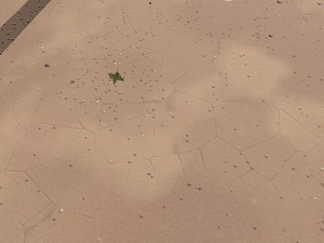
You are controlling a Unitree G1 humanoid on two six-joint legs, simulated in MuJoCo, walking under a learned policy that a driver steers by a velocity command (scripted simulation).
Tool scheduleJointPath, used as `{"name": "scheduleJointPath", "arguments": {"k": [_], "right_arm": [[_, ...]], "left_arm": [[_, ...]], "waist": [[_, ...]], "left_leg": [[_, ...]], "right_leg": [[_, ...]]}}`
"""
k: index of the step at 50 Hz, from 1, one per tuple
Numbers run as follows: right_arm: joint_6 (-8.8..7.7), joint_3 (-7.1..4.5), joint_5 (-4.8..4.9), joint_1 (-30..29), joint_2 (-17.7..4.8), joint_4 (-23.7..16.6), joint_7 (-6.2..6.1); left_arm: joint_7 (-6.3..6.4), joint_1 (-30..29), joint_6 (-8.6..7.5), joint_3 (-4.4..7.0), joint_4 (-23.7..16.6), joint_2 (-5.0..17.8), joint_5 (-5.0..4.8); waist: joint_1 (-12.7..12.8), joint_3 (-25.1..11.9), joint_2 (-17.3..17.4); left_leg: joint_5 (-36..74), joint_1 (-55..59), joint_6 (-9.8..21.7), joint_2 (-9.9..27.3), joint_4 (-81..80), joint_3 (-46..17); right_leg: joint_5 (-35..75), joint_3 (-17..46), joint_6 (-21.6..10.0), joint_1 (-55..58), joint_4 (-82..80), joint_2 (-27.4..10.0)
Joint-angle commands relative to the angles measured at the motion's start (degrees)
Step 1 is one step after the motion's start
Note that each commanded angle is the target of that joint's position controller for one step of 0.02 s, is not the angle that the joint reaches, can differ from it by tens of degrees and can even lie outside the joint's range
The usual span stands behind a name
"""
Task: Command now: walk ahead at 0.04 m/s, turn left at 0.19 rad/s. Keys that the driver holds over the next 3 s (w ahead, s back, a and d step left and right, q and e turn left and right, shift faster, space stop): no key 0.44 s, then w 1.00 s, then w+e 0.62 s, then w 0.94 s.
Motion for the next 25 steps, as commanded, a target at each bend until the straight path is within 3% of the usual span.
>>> {"name": "scheduleJointPath", "arguments": {"k": [1,4,7,8,9,10,11,13,15,17,22,23,25], "right_arm": [[-0.27,0.42,-0.30,6.6,-0.3,-1.2,-0.25],[-0.57,0.22,0.04,5.1,-2.3,-1.4,0.06],[-0.55,-0.03,-0.80,5.5,-2.6,-0.8,0.56],[-0.65,-0.14,-1.73,5.3,-4.1,-1.7,0.43],[-0.67,-0.98,-1.74,3.9,-7.9,-1.7,0.26],[-1.25,-0.09,-1.70,2.9,-4.1,-1.4,0.62],[-2.03,0.72,-1.94,1.0,-1.5,-1.6,0.87],[-3.37,0.77,-1.76,0.4,-1.4,-1.1,1.24],[-4.05,0.76,-1.19,2.6,-1.8,-0.1,1.31],[-4.25,0.60,-0.71,4.0,-2.2,0.8,1.20],[-4.14,0.60,-0.56,5.6,-1.6,2.3,1.13],[-4.01,0.50,-0.43,7.1,-1.5,3.2,1.14],[-3.70,-0.53,0.27,8.6,-4.3,3.8,1.18]], "left_arm": [[0.21,-1.5,-0.31,1.46,-2.6,6.9,0.09],[0.63,-0.3,0.30,2.05,-2.3,9.0,-0.83],[0.87,0.8,0.94,1.40,-1.5,7.5,-1.82],[0.68,1.9,0.68,0.96,-1.2,6.2,-1.56],[0.39,3.3,0.30,0.89,-1.7,5.0,-1.00],[0.37,1.7,0.03,0.83,-1.4,4.4,-0.59],[0.38,1.2,-0.01,0.85,-1.0,4.1,-0.50],[0.65,3.4,0.28,1.04,1.0,4.5,-0.35],[0.58,4.5,0.38,1.30,2.3,5.3,-0.66],[0.50,4.4,0.29,1.25,3.4,4.9,-0.82],[0.77,4.6,0.63,1.42,5.9,4.8,-1.22],[0.84,5.5,0.81,1.35,6.9,4.4,-1.32],[0.85,4.0,0.84,1.62,7.2,4.6,-1.94]], "waist": [[-1.5,-7.4,-8.5],[-0.7,-9.2,-8.6],[-2.3,-6.4,-7.2],[-2.1,-5.5,-4.6],[1.1,-3.7,4.1],[0.8,-3.1,7.5],[1.3,-1.2,7.8],[1.7,-0.4,7.5],[1.3,-0.2,3.7],[0.7,-0.6,1.1],[0.1,-2.8,-1.4],[-0.1,-4.2,-0.8],[-1.5,-0.7,3.3]], "left_leg": [[0.2,6.0,-0.5,2.0,-11.6,2.8],[6.4,9.7,0.6,2.3,-21.5,3.2],[14.4,17.2,4.2,1.6,-33.8,4.4],[15.8,18.9,6.2,5.6,-36.4,-0.2],[9.6,13.4,9.3,9.6,-38.6,-5.6],[0.6,5.7,10.5,10.1,-43.1,-6.9],[-2.8,2.7,9.3,9.3,-44.8,-6.7],[-0.2,2.1,7.0,7.4,-43.9,-4.7],[4.9,3.5,6.2,6.1,-42.1,-3.1],[9.9,5.9,6.3,5.5,-40.1,-2.2],[19.4,9.3,6.6,4.5,-38.0,-0.7],[14.5,10.4,7.0,4.3,-38.9,-0.5],[-2.4,11.3,10.9,7.4,-43.2,-6.3]], "right_leg": [[1.3,11.8,-10.5,3.9,-9.8,-12.4],[-7.2,14.3,-10.9,5.9,-9.4,-14.4],[-19.2,12.7,-6.0,-0.4,-8.4,-11.9],[-22.0,11.1,-2.6,-3.2,-6.0,-10.2],[-21.5,4.5,0.6,-2.8,-1.8,-4.6],[-14.9,0.9,2.7,4.3,2.1,-2.5],[-10.5,1.3,3.0,7.1,2.8,-2.7],[-7.1,1.8,2.8,9.7,3.0,-3.5],[-6.1,2.9,1.9,9.9,2.6,-4.3],[-4.1,3.1,1.7,9.5,2.5,-4.4],[2.5,3.4,1.7,11.6,3.7,-4.8],[-2.2,2.2,1.7,12.0,4.6,-3.8],[-18.0,-1.8,1.6,4.5,11.0,-0.2]]}}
